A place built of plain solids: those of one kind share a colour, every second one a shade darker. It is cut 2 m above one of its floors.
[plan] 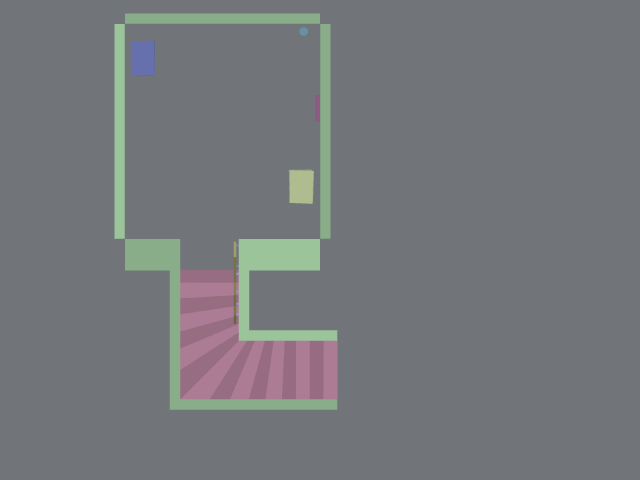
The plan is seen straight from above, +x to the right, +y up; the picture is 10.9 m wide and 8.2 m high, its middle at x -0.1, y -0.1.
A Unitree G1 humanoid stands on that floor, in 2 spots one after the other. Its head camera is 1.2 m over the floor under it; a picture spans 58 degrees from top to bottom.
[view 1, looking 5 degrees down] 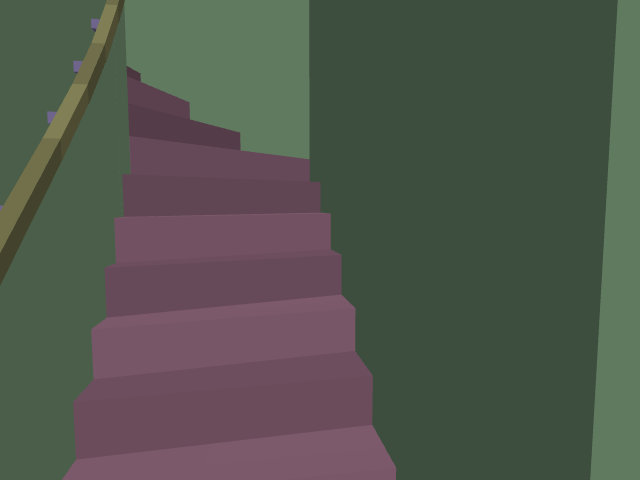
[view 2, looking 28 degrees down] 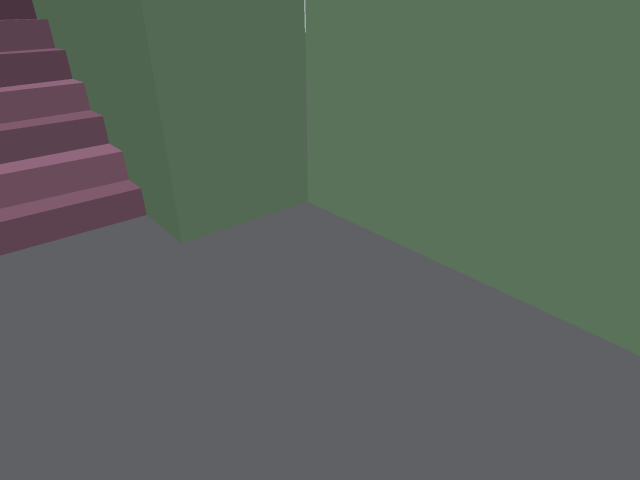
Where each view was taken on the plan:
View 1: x -2.06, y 0.39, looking -99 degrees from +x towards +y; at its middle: tread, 2.36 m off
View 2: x -1.64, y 2.11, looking -131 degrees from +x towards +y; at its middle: ground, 2.56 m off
